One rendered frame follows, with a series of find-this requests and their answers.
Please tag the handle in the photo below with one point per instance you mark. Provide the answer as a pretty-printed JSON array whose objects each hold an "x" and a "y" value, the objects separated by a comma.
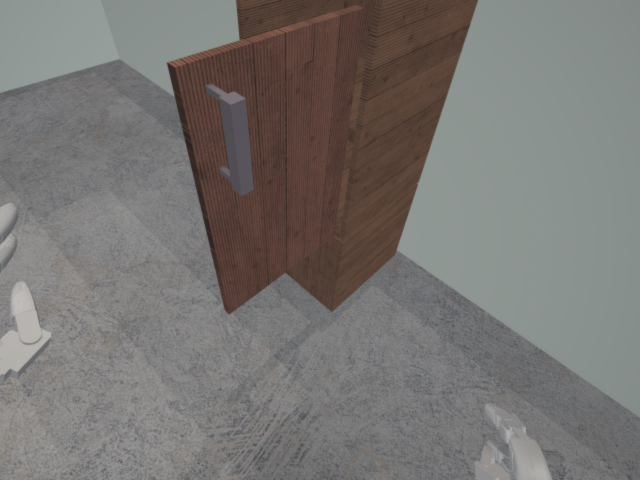
[{"x": 236, "y": 133}]

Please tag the robot left hand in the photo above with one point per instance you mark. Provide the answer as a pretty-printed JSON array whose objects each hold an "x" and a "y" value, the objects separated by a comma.
[{"x": 18, "y": 349}]

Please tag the cupboard door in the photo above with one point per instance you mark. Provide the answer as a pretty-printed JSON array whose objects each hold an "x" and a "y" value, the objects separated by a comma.
[{"x": 298, "y": 82}]

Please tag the robot right hand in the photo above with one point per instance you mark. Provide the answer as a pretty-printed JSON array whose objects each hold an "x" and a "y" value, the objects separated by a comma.
[{"x": 522, "y": 460}]

